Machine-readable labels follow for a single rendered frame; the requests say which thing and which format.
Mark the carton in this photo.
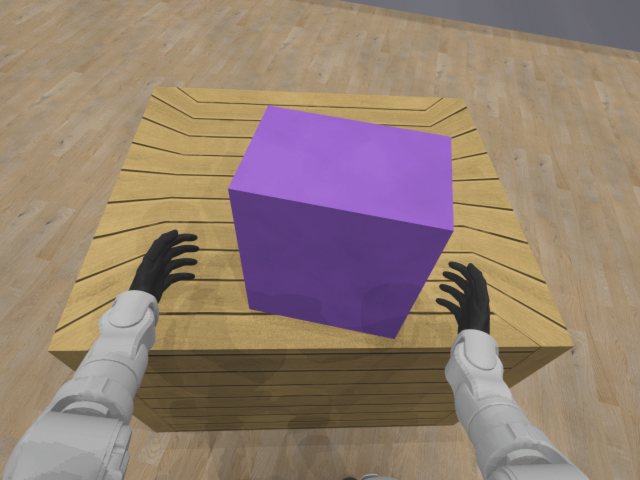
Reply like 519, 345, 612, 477
228, 105, 454, 339

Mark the robot left hand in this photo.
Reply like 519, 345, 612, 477
129, 229, 199, 303

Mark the robot right hand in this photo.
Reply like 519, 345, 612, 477
436, 261, 490, 335

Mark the left robot forearm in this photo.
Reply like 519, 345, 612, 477
2, 290, 159, 480

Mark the right robot forearm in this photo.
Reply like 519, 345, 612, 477
445, 329, 590, 480

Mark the pedestal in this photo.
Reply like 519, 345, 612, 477
48, 86, 574, 432

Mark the robot left upper arm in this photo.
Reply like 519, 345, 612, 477
11, 411, 132, 480

